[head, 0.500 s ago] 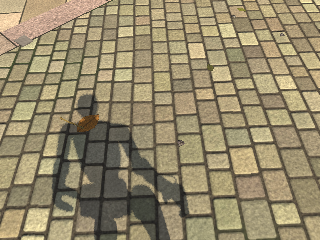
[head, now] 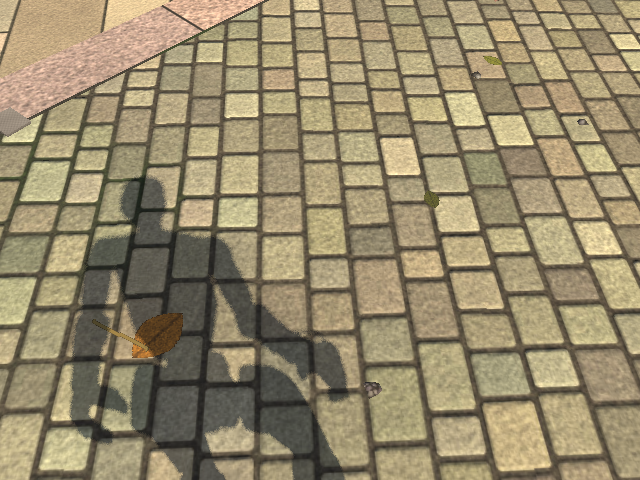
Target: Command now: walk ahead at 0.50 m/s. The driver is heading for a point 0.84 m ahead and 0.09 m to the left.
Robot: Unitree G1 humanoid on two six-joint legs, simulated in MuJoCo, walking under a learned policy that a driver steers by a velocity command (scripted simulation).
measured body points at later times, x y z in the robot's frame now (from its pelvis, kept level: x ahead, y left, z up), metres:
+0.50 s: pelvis +0.29 -0.06 -0.01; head +0.33 -0.07 +0.44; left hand +0.45 +0.20 -0.12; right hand +0.30 -0.32 -0.16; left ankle +0.14 +0.08 -0.65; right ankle +0.37 -0.15 -0.74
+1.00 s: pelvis +0.57 +0.01 -0.02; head +0.61 +0.02 +0.42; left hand +0.52 +0.28 -0.16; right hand +0.82 -0.19 -0.12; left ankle +0.65 +0.10 -0.74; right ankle +0.41 -0.16 -0.67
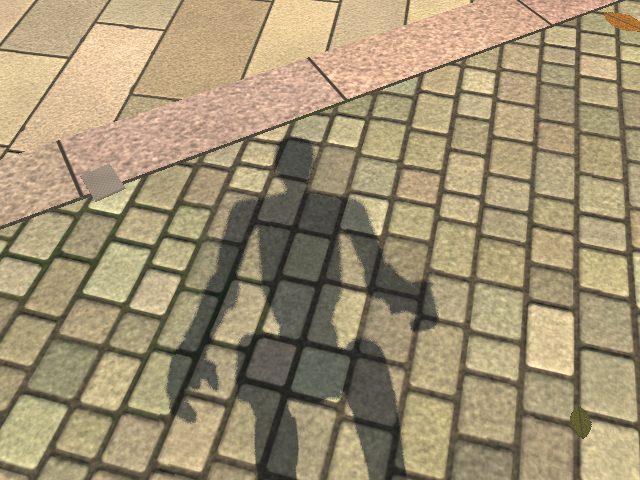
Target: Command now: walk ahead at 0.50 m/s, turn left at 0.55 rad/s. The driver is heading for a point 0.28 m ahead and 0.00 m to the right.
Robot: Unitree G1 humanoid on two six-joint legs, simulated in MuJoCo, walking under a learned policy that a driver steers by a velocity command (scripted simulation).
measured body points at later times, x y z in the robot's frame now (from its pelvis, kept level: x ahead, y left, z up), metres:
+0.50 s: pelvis +0.23 -0.02 +0.01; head +0.26 -0.02 +0.46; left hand +0.36 +0.25 -0.09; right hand +0.36 -0.28 -0.12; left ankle +0.12 +0.08 -0.67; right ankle +0.35 -0.11 -0.71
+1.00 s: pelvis +0.29 +0.01 +0.02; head +0.30 +0.02 +0.47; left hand +0.36 +0.28 -0.12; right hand +0.38 -0.23 -0.12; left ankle +0.23 +0.13 -0.71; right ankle +0.35 -0.11 -0.71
